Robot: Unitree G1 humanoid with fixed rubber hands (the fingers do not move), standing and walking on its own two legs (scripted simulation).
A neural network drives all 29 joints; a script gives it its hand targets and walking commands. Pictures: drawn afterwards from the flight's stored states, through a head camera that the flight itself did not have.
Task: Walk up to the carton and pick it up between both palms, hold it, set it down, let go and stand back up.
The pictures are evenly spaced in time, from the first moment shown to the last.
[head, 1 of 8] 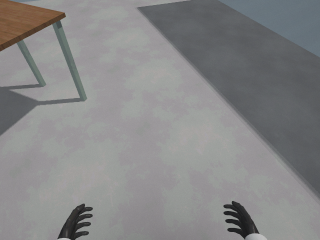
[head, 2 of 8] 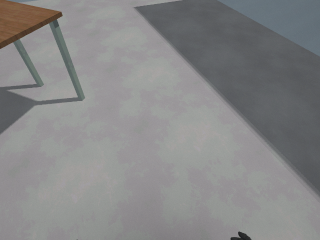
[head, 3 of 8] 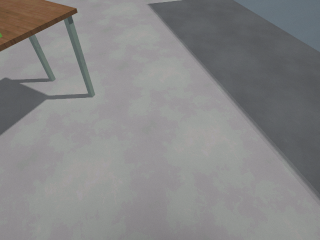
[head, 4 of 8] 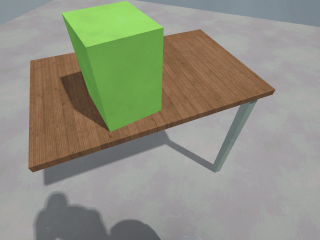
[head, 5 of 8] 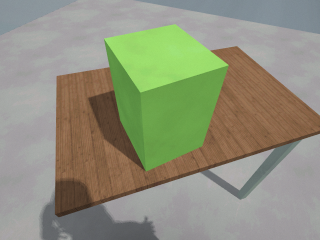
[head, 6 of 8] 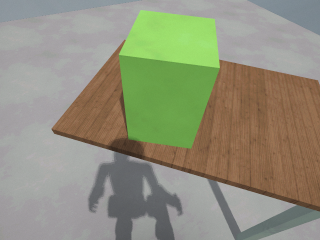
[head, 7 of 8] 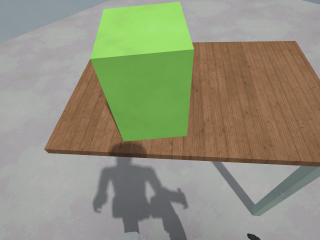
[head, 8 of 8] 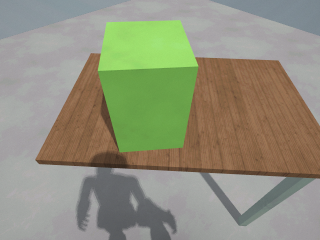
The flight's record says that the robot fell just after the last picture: no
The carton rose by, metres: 0.00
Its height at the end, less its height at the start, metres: +0.00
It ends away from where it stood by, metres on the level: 0.00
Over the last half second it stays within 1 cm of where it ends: yes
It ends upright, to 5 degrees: yes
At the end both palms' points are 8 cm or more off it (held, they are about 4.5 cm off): yes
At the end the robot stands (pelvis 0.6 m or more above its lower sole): yes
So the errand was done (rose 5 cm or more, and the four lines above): no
